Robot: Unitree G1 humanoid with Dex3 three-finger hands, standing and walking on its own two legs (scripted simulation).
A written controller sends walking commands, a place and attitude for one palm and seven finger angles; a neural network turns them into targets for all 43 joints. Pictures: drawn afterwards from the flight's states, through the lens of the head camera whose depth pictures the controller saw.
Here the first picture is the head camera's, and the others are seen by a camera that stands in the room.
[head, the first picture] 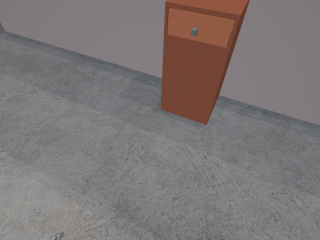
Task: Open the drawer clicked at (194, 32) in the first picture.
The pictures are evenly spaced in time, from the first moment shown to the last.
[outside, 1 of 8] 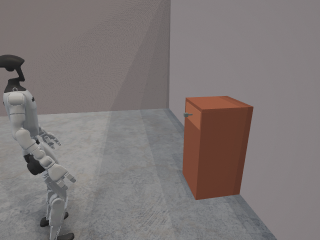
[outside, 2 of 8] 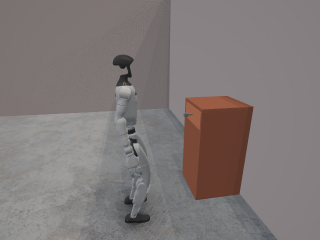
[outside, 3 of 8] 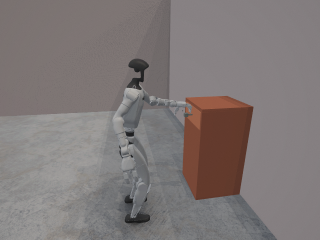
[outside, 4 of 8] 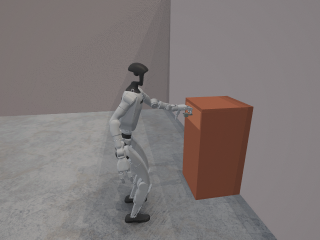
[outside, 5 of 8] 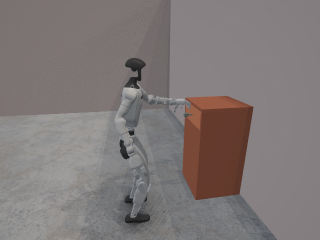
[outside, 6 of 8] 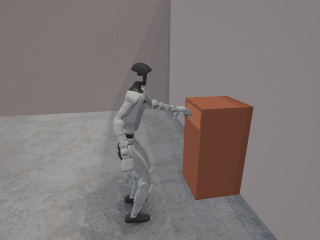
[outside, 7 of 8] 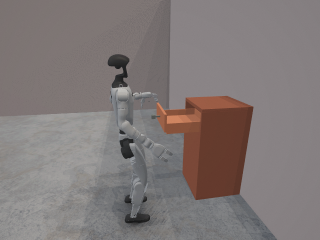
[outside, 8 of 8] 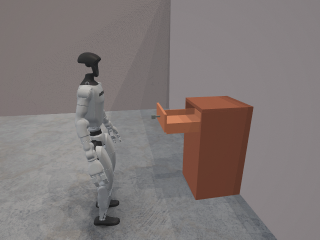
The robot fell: no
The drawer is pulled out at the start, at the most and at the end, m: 0.00 0.30 0.30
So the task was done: yes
